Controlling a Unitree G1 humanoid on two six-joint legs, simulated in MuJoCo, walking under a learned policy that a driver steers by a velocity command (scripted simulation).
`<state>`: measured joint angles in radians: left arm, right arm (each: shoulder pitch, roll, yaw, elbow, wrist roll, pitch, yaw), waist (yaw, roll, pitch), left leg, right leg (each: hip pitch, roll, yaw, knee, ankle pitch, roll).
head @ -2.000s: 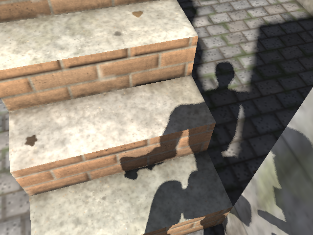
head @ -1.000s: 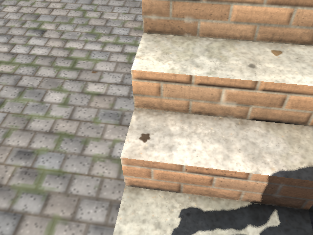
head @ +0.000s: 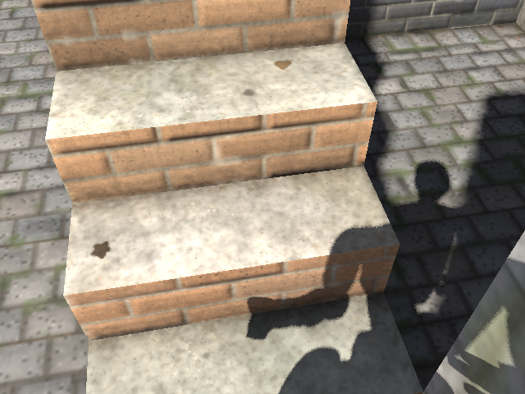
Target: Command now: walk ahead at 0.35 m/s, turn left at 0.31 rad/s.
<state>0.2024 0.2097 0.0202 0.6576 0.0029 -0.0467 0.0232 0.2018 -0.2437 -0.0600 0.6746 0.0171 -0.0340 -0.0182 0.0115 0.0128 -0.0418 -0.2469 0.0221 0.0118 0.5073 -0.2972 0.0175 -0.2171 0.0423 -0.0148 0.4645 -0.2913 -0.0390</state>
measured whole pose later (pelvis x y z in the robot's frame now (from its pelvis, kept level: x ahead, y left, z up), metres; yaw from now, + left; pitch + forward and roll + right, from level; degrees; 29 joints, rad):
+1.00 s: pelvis +0.22 +0.09 +0.00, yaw +17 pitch +2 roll +0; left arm 0.23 0.19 0.03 0.79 -0.05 -0.03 0.03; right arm 0.36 -0.19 -0.05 0.85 -0.02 -0.01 0.00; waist -0.02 -0.04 -0.02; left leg -0.23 0.04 0.11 0.46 -0.26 0.01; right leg -0.94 0.02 0.02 2.14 -0.49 -0.01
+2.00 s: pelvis +0.61 +0.09 +0.33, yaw +1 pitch +0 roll +1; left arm 0.09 0.21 -0.01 0.69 0.01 -0.01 -0.02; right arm 0.26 -0.22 -0.01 0.84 -0.01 0.01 -0.03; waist 0.01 -0.02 -0.03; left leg -0.58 -0.08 0.04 0.93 -0.36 0.10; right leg -0.73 0.08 0.11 1.84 -0.17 -0.05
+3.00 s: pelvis +0.88 +0.23 +0.53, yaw +25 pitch +0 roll +2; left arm 0.37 0.24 0.04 0.89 -0.05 -0.04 -0.06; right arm 0.16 -0.14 0.01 0.79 -0.01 -0.06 0.00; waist 0.00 -0.06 -0.03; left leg -0.49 0.12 0.14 0.95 -0.44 -0.03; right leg -0.59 -0.02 0.09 1.82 -0.32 -0.13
